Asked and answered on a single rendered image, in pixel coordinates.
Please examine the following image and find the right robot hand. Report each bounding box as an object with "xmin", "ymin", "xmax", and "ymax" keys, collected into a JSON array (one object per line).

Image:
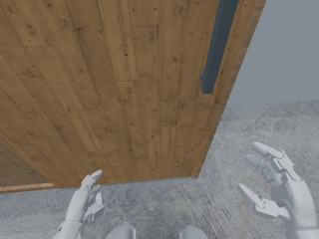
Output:
[{"xmin": 236, "ymin": 141, "xmax": 318, "ymax": 231}]

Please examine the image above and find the robot left forearm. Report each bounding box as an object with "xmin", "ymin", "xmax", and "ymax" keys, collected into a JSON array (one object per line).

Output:
[{"xmin": 53, "ymin": 220, "xmax": 84, "ymax": 239}]

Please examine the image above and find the robot left thigh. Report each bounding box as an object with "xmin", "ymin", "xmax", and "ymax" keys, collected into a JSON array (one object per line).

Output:
[{"xmin": 106, "ymin": 224, "xmax": 138, "ymax": 239}]

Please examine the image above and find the robot thigh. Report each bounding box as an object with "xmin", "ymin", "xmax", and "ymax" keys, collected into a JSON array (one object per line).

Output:
[
  {"xmin": 106, "ymin": 224, "xmax": 138, "ymax": 239},
  {"xmin": 178, "ymin": 227, "xmax": 208, "ymax": 239}
]

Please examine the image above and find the handle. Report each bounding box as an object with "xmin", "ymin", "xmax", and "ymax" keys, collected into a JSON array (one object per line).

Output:
[{"xmin": 200, "ymin": 0, "xmax": 239, "ymax": 95}]

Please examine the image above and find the left robot hand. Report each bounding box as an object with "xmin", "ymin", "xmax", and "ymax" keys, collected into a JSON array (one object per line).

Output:
[{"xmin": 65, "ymin": 170, "xmax": 105, "ymax": 226}]

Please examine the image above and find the wardrobe door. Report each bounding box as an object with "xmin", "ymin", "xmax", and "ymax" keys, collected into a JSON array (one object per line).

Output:
[
  {"xmin": 0, "ymin": 141, "xmax": 51, "ymax": 187},
  {"xmin": 0, "ymin": 0, "xmax": 257, "ymax": 189}
]

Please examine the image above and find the robot right forearm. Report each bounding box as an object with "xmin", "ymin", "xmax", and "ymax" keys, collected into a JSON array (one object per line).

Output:
[{"xmin": 285, "ymin": 227, "xmax": 319, "ymax": 239}]

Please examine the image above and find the robot right thigh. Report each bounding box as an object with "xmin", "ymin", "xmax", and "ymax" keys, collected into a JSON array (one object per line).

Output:
[{"xmin": 178, "ymin": 227, "xmax": 208, "ymax": 239}]

